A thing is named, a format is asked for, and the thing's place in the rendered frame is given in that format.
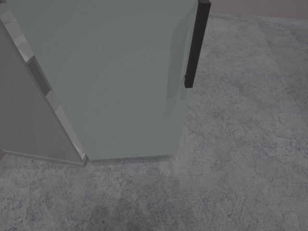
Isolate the handle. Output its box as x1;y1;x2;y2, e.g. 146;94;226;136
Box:
184;0;211;88

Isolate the fridge door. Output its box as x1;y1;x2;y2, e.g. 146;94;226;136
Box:
6;0;211;160

